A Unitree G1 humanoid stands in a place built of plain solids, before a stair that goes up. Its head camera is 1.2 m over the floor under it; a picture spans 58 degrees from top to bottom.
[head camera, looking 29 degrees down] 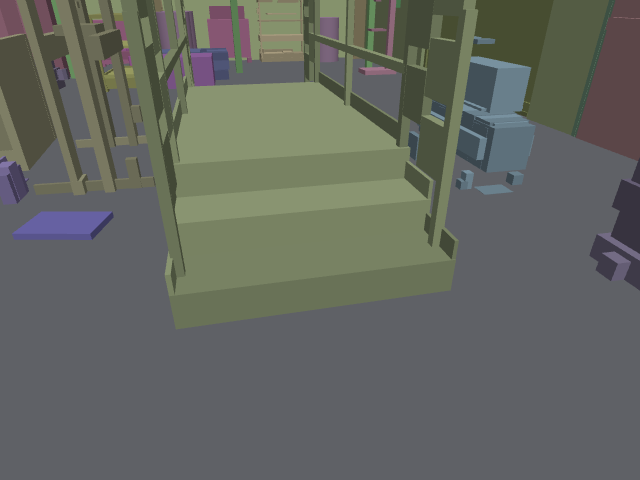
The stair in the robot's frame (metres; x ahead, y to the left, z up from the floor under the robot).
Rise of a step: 0.17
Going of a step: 0.30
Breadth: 1.25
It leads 13 degrees to the left of straight ahead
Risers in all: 3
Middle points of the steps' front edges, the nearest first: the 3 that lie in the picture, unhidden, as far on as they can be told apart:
1.53 -0.01 0.17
1.83 0.06 0.34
2.12 0.12 0.51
